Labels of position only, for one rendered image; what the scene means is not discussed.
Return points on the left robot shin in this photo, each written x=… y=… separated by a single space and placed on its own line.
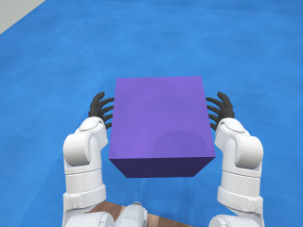
x=137 y=203

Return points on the left robot hand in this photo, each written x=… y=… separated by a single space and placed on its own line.
x=96 y=111

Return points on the right robot hand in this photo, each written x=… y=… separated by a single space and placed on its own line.
x=225 y=111

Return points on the left robot upper arm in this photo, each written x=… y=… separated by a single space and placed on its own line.
x=94 y=219

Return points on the carton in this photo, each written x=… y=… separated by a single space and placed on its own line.
x=160 y=127

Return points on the right robot upper arm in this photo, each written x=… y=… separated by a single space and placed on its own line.
x=232 y=221

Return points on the robot left forearm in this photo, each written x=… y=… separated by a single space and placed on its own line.
x=82 y=168

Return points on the robot right forearm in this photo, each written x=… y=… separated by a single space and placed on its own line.
x=242 y=165

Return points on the robot left thigh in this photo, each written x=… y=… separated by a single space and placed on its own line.
x=134 y=215

